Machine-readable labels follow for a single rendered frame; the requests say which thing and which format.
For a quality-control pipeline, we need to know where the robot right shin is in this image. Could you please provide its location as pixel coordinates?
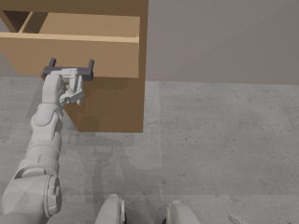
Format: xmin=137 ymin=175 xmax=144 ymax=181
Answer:
xmin=171 ymin=200 xmax=181 ymax=205

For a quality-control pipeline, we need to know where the left robot hand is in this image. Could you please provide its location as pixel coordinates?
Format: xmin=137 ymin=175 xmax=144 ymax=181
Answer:
xmin=41 ymin=68 xmax=84 ymax=111

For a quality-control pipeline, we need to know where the drawer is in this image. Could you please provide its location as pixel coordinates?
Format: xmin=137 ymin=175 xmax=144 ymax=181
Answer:
xmin=0 ymin=11 xmax=141 ymax=78

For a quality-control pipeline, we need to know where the cabinet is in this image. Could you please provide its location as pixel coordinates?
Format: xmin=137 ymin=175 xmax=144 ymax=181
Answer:
xmin=0 ymin=0 xmax=149 ymax=133

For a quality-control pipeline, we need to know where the handle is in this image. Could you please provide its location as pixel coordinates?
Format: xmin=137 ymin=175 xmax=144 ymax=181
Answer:
xmin=42 ymin=58 xmax=94 ymax=81

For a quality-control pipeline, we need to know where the left robot forearm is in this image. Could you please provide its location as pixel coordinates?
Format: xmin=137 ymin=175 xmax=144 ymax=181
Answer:
xmin=1 ymin=103 xmax=64 ymax=216

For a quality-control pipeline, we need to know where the left robot upper arm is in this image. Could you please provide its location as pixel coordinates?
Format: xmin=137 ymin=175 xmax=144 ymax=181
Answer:
xmin=0 ymin=174 xmax=63 ymax=224

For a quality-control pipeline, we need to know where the right robot hand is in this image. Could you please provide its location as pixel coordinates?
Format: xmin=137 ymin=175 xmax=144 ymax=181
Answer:
xmin=228 ymin=214 xmax=249 ymax=224

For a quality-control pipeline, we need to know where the robot right thigh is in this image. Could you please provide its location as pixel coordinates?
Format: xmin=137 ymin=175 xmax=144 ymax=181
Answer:
xmin=165 ymin=203 xmax=201 ymax=224

